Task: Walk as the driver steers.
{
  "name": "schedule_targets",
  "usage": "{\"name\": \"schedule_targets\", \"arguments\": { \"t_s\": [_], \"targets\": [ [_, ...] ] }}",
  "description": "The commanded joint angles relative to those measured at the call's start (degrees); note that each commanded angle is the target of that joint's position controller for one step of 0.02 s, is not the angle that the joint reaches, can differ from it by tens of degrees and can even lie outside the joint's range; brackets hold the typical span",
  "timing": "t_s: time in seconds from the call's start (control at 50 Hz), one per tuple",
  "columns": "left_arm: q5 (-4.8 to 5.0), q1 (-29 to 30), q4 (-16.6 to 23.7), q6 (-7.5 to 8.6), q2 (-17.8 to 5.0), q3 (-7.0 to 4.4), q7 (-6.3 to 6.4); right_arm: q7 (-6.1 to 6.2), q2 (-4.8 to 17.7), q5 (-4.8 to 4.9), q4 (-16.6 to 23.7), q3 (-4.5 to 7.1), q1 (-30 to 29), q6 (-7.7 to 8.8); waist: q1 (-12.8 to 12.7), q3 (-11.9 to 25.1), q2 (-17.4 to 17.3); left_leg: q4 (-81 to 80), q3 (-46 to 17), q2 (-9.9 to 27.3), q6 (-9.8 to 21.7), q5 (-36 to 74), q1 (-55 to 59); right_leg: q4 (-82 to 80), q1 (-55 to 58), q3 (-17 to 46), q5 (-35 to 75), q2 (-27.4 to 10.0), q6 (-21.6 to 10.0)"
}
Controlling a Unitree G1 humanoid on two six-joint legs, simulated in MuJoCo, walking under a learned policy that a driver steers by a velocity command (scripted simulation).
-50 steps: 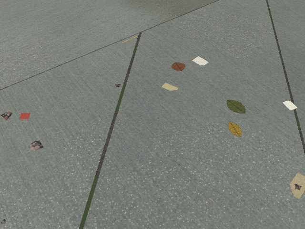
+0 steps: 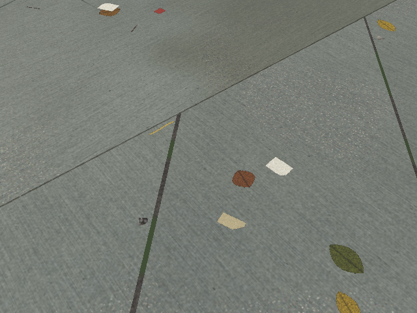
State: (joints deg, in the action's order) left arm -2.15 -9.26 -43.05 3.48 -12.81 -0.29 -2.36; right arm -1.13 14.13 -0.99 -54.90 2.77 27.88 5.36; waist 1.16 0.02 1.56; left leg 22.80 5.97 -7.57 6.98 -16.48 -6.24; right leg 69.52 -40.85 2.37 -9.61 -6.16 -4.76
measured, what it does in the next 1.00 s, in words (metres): walks ahead, turning right: right foot, then left foot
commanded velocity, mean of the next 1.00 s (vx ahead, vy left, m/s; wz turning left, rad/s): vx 1.00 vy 0.00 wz -0.40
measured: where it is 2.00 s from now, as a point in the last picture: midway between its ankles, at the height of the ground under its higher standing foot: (307, 111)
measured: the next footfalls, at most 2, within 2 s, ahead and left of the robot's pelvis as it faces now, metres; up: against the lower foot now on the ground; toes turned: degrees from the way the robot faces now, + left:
right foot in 0.24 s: +0.45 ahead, -0.10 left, +0.00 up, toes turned -2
left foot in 0.70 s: +0.90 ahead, +0.09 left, +0.00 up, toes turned -9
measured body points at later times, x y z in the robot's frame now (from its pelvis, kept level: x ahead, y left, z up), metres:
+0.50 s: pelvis +0.48 -0.04 +0.01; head +0.49 -0.03 +0.46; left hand +0.40 +0.23 -0.13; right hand +0.67 -0.28 -0.08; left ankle +0.58 +0.12 -0.66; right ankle +0.41 -0.10 -0.73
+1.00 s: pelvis +0.94 -0.05 +0.00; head +0.96 -0.06 +0.45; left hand +1.25 +0.09 -0.07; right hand +0.77 -0.29 -0.13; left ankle +0.86 +0.10 -0.73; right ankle +1.05 -0.21 -0.66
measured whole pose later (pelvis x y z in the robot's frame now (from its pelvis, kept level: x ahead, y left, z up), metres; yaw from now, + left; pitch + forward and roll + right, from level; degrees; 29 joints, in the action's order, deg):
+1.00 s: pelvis +0.94 -0.05 +0.00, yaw -25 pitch +1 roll +3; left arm -1.5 -1.9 -39.3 0.4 -18.5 -3.0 -4.3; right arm -0.2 17.5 -1.3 -55.2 3.5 27.7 6.9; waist 3.0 -0.9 2.2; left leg 15.0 15.6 -0.1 -1.8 -19.7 4.9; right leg 58.6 -45.7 -3.9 -1.0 -5.4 -7.1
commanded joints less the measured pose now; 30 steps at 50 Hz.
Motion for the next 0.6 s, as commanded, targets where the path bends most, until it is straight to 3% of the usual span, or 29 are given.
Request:
{"name": "schedule_targets", "arguments": {
  "t_s": [0.02,0.08,0.1,0.12,0.16,0.18,0.2,0.22,0.24,0.26,0.28,0.3,0.32,0.34,0.38,0.4,0.42,0.44,0.48,0.5,0.52,0.54,0.6],
  "targets": [
    [0.03,6.0,4.7,0.27,-4.0,-0.12,-0.39,-0.51,4.0,1.09,4.1,0.19,-3.2,2.56,-1.9,-11.7,-0.1,-22.3,-12.1,12.8,5.6,5.3,-13.0,-13.4,-1.2,-3.3,10.3,-2.4,1.3],
    [0.91,12.3,5.8,0.92,-2.1,0.80,-1.41,-0.21,4.9,2.39,2.6,0.07,1.5,3.39,0.9,-9.9,0.2,-25.0,-7.4,12.1,2.7,24.7,-8.3,-28.1,8.2,-8.7,22.8,1.2,-0.2],
    [1.19,13.6,6.4,1.09,-1.7,1.03,-1.48,0.05,6.5,2.10,2.3,0.21,2.2,3.43,1.0,-9.9,-2.2,-24.8,-7.2,13.6,2.3,30.1,-4.5,-31.9,9.4,-8.4,24.4,1.5,-0.8],
    [1.17,14.7,6.4,1.08,-2.7,0.82,-1.30,0.29,6.7,1.87,1.7,0.15,3.0,3.27,1.4,-9.5,-2.0,-23.9,-5.9,13.9,1.7,36.5,1.2,-34.6,8.8,-9.1,24.1,2.6,-1.3],
    [0.70,15.3,6.3,1.21,-4.2,0.33,-0.62,0.84,8.4,0.98,0.9,0.10,4.3,2.64,1.4,-6.1,-4.1,-17.7,-4.8,15.0,0.5,57.9,11.7,-37.7,10.4,-11.7,18.8,6.7,-2.4],
    [0.48,13.5,6.0,1.17,-5.3,-0.09,-0.19,1.50,9.9,0.28,0.5,0.25,4.3,2.10,-0.2,-3.4,-6.5,-12.3,-4.8,16.4,0.1,68.9,15.6,-38.1,12.7,-11.8,13.7,8.8,-2.9],
    [0.53,7.9,4.7,1.15,-7.0,-0.83,0.36,2.20,11.4,-0.70,0.1,0.55,3.7,1.27,-3.5,0.5,-8.5,-3.7,-5.0,17.7,-0.1,76.3,18.1,-38.3,18.0,-10.8,8.6,10.5,-3.7],
    [0.79,-2.6,1.5,1.08,-9.3,-1.93,1.17,2.82,12.6,-1.59,0.1,0.93,2.1,0.34,-8.4,5.8,-9.8,8.5,-4.9,18.6,-0.1,77.9,17.4,-38.5,27.5,-9.3,4.1,11.3,-4.9],
    [0.59,-14.8,-2.5,0.94,-11.4,-3.11,2.13,3.03,13.1,-1.78,0.7,1.21,-1.3,-0.30,-14.4,10.4,-9.0,24.1,-3.6,17.3,0.1,69.3,11.0,-41.0,40.2,-7.4,2.5,9.0,-6.2],
    [-0.48,-24.2,-4.5,0.64,-16.0,-4.63,3.27,2.57,8.3,-2.01,2.5,0.31,-2.2,0.03,-15.8,16.6,-2.6,45.8,-3.8,12.5,1.2,40.0,-3.3,-36.1,54.5,4.9,-12.6,-3.0,-7.7],
    [-1.65,-20.4,-4.4,0.74,-18.2,-5.47,2.55,0.68,0.5,2.34,5.0,-1.43,5.7,1.28,-6.3,23.3,17.5,66.2,-9.2,1.6,-1.5,-9.3,-29.1,-47.2,69.6,41.9,-25.6,-17.4,-16.9],
    [-0.50,-16.1,-4.1,0.80,-13.7,-5.48,1.52,1.42,6.2,1.87,5.5,-0.75,-1.3,1.70,-8.3,17.4,5.9,66.1,-12.7,5.9,0.7,-4.4,-36.2,-52.7,65.4,41.4,-25.8,-13.8,-14.7],
    [-0.03,-13.1,-4.9,1.45,-10.7,-4.79,1.28,1.36,6.7,1.86,7.3,-0.59,-7.9,1.97,-7.2,8.8,1.1,62.2,-12.0,8.4,0.9,0.8,-37.3,-53.9,56.2,31.0,-18.3,-12.2,-13.0],
    [-0.39,-11.9,-6.0,1.92,-7.7,-4.24,1.05,1.12,5.5,1.17,7.8,-1.00,-9.9,1.92,-4.9,3.8,-4.5,58.4,-11.7,10.2,0.8,1.9,-35.0,-55.7,47.3,25.1,-11.7,-10.3,-11.6],
    [-0.13,-12.6,-8.2,2.83,-3.5,-2.67,1.36,-0.07,2.9,-1.07,8.5,-1.62,-10.6,0.15,-0.9,-1.2,-3.9,53.5,-12.1,12.6,0.0,2.1,-29.7,-57.8,34.5,16.3,-5.1,-5.4,-8.0],
    [0.83,-13.0,-9.3,3.03,-4.4,-2.73,1.64,-0.79,1.5,-1.77,9.5,-2.08,-10.3,-0.51,1.0,-1.4,-0.2,50.8,-10.9,13.6,-1.1,1.2,-30.2,-59.9,32.9,16.1,-8.2,-4.7,-8.7],
    [1.69,-13.5,-9.7,3.36,-4.8,-2.76,1.69,-1.25,1.4,-2.53,10.5,-2.31,-12.8,-0.91,1.1,-3.8,-0.3,48.6,-9.8,15.2,-2.4,1.5,-32.6,-62.4,30.5,15.2,-9.3,-3.4,-9.2],
    [1.88,-14.3,-9.9,3.72,-5.9,-2.91,1.64,-1.56,1.8,-2.88,12.5,-2.51,-16.7,-1.02,0.8,-6.1,0.0,45.1,-8.5,15.9,-3.7,3.3,-34.8,-64.3,28.5,14.8,-7.6,-3.2,-10.2],
    [2.08,-16.0,-9.9,4.06,-6.8,-3.12,1.54,-1.85,2.8,-2.52,16.2,-2.97,-25.3,-0.70,-0.4,-9.8,-1.9,33.1,-6.1,16.0,-5.8,10.7,-35.3,-67.1,25.3,11.0,1.0,-1.0,-10.7],
    [2.19,-15.5,-9.7,4.09,-7.0,-3.25,1.44,-2.15,2.6,-2.18,16.6,-3.30,-27.4,-0.55,-0.7,-9.5,-2.5,27.0,-4.7,14.7,-6.4,16.0,-31.9,-67.3,23.7,8.2,4.8,1.6,-9.6],
    [2.41,-15.8,-9.3,4.39,-8.6,-3.71,1.55,-2.55,1.9,-1.70,17.7,-3.90,-29.2,-0.08,-0.9,-9.7,-0.4,19.7,-4.4,14.0,-6.4,20.6,-26.1,-67.3,21.4,7.5,10.7,1.6,-9.0],
    [2.79,-16.7,-9.6,4.60,-9.6,-3.99,1.53,-2.73,2.2,-1.10,18.0,-4.03,-31.0,0.12,-1.7,-9.2,-0.6,16.1,-3.2,12.5,-6.3,24.3,-21.3,-68.5,21.4,7.3,15.6,1.3,-8.5],
    [2.95,-19.2,-10.0,4.28,-11.5,-4.38,1.53,-1.69,4.7,-0.56,19.1,-3.37,-34.1,-0.06,-3.6,-6.9,0.6,9.8,-3.3,10.1,-5.3,26.5,-18.7,-66.0,32.8,8.3,26.0,-0.5,-7.2]
  ]
}}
